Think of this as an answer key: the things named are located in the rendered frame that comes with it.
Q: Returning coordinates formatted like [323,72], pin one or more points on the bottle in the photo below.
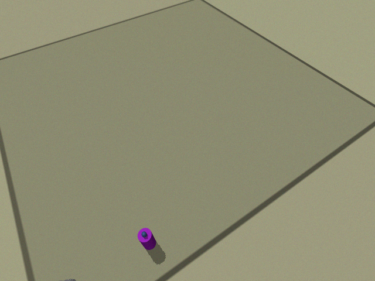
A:
[146,238]

